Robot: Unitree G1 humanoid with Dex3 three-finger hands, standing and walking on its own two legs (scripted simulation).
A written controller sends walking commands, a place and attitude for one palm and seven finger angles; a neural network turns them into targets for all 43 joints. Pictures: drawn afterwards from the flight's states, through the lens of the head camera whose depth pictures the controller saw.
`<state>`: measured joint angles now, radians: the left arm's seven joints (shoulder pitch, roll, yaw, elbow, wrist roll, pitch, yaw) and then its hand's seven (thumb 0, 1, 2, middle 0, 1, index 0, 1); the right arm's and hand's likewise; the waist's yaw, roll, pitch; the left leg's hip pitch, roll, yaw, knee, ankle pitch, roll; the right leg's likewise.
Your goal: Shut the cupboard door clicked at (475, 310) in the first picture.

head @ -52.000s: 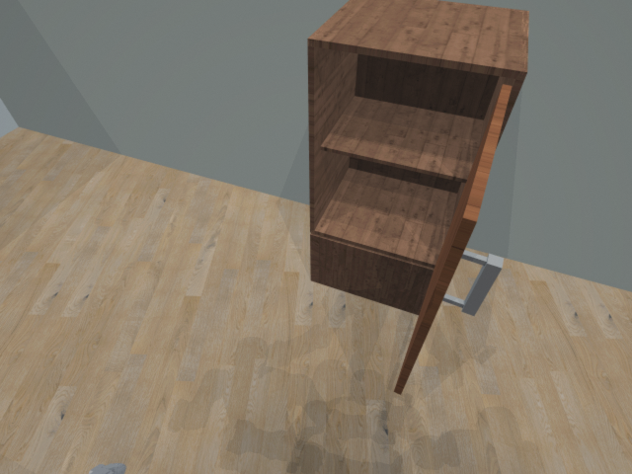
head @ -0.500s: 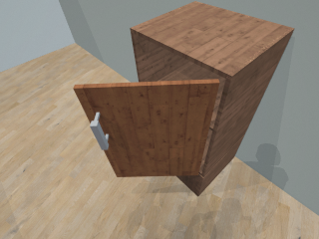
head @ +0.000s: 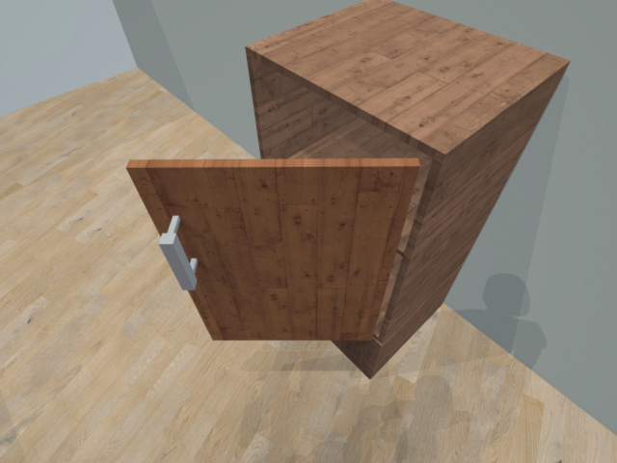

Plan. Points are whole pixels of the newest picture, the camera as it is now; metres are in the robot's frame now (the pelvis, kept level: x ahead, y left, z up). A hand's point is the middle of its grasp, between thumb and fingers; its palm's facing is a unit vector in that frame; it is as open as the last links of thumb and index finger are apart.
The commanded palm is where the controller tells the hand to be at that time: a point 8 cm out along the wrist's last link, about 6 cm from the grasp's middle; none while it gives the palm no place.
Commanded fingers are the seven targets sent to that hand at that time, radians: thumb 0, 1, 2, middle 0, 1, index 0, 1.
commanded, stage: raise the hand and make a fist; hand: left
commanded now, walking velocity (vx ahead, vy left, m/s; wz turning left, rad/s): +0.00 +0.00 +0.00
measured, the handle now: (182, 253) +0.44 +0.25 -0.04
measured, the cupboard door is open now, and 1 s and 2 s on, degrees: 47 47 47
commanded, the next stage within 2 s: bring the fist close to the handle in 1.96 s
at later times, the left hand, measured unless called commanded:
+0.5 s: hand out of the picture +0.11 +0.19 -0.09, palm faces +0.11 -0.99 -0.01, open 6.0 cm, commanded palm +0.11 +0.24 -0.07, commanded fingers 0.00 0.90 0.90 -0.62 -0.76 -0.62 -0.76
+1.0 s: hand (152, 448) +0.15 +0.21 -0.06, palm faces +0.05 -1.00 -0.04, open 3.7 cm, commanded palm +0.12 +0.26 -0.05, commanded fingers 0.00 0.90 0.90 -1.08 -1.26 -1.08 -1.26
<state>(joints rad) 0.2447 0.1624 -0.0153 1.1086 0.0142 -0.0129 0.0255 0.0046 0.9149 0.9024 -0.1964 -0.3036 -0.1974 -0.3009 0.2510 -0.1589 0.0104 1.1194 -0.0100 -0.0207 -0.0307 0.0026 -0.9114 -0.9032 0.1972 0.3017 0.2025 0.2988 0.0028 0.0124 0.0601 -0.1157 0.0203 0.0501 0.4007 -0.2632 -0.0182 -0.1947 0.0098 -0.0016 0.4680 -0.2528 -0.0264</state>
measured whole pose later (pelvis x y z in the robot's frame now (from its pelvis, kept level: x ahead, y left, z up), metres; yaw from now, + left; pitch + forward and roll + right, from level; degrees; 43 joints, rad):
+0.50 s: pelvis -0.06 +0.00 -0.12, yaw +4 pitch +13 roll +0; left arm 0.48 0.18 0.10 0.06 -0.25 -0.51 -0.27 0.01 0.90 0.90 -0.45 -0.58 -0.45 -0.57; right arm 0.12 -0.28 -0.07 0.45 0.02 -0.26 -0.04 0.01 -0.91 -0.90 0.20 0.30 0.20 0.30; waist 0.06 -0.03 -0.13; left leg -0.95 0.00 -0.02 1.28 -0.57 -0.02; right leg -0.97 -0.03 -0.06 1.28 -0.54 -0.04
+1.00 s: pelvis -0.05 +0.03 -0.11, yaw +3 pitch +16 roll -2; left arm 0.46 0.22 0.10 -0.11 -0.24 -0.40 -0.19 0.01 0.90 0.90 -0.90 -1.07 -0.90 -1.07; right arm 0.29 -0.25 -0.01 0.52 0.01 -0.20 -0.06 0.01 -0.90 -0.90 0.20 0.30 0.21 0.30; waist 0.00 0.03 -0.15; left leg -0.98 0.00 -0.01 1.27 -0.56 0.03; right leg -0.98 -0.03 -0.06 1.21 -0.50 0.01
